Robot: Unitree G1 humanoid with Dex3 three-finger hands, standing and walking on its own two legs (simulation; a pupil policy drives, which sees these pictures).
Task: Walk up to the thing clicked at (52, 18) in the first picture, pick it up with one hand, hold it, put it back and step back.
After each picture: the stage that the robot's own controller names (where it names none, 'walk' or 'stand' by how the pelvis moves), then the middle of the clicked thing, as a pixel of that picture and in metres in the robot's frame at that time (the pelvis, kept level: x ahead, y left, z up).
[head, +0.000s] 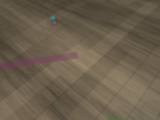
stand; (53, 21) +1.87 +0.44 -0.72
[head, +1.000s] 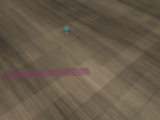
walk; (66, 31) +1.73 +0.19 -0.70
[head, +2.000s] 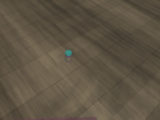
walk; (68, 56) +1.11 +0.11 -0.71
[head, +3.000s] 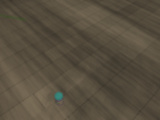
walk; (59, 98) +0.67 +0.18 -0.71
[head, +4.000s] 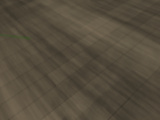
walk; out of the picture +0.43 +0.23 -0.69
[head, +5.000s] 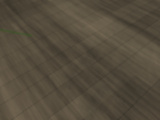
stand; out of the picture +0.35 +0.20 -0.72
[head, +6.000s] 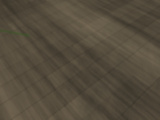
stand; out of the picture +0.34 +0.19 -0.73
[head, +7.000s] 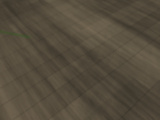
stand; out of the picture +0.34 +0.20 -0.73
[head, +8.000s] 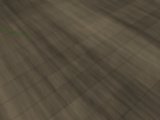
stand; out of the picture +0.33 +0.20 -0.73
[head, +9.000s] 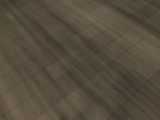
go down; out of the picture +0.34 +0.20 -0.72
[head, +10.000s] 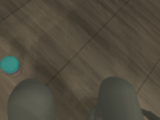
go down; (12, 67) +0.40 +0.26 -0.29
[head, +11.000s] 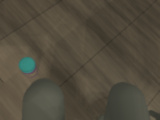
close in; (29, 67) +0.41 +0.26 -0.30
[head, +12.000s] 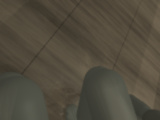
close in; out of the picture +0.38 +0.30 -0.21
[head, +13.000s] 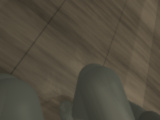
close; out of the picture +0.38 +0.30 -0.21
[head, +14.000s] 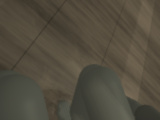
lift; out of the picture +0.36 +0.29 -0.22
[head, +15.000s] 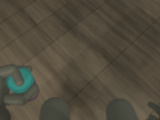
lift; (24, 86) +0.32 +0.21 -0.03
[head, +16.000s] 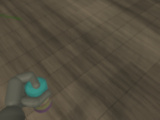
hold; (39, 95) +0.32 +0.17 -0.01
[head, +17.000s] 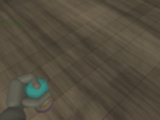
hold; (40, 96) +0.32 +0.17 -0.01
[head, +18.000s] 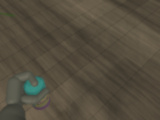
crouch; (38, 93) +0.34 +0.17 -0.05
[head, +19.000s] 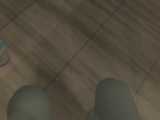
lower; out of the picture +0.45 +0.26 -0.11
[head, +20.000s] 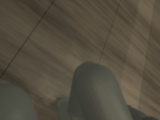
lower; out of the picture +0.40 +0.32 -0.22
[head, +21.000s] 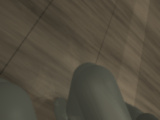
lower; out of the picture +0.40 +0.32 -0.22
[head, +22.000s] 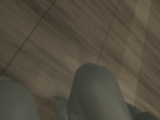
lower; out of the picture +0.39 +0.32 -0.23
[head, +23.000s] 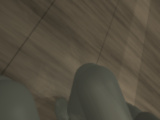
lower; out of the picture +0.39 +0.32 -0.22
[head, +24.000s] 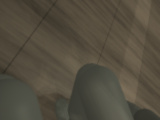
open; out of the picture +0.38 +0.30 -0.23
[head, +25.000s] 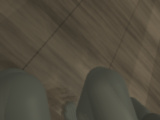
stand; out of the picture +0.38 +0.29 -0.23
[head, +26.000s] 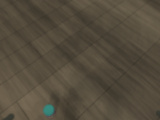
stand; (49, 111) +0.38 +0.21 -0.57
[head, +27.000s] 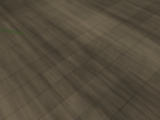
stand; out of the picture +0.36 +0.20 -0.67
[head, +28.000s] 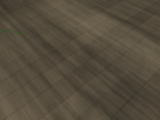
stand; out of the picture +0.36 +0.20 -0.67
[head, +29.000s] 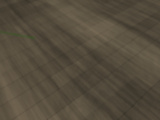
stand; out of the picture +0.39 +0.19 -0.72
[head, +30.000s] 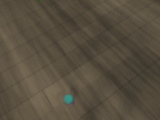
walk; (69, 100) +0.48 +0.16 -0.70
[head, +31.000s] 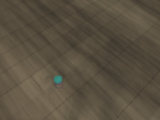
walk; (58, 82) +0.66 +0.18 -0.71
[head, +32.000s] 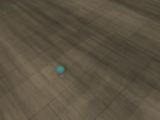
stand; (61, 72) +0.93 +0.29 -0.70
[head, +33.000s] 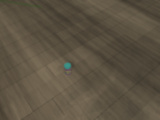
stand; (67, 68) +0.97 +0.20 -0.72
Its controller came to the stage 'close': yes
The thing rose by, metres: 0.69
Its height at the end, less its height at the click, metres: +0.00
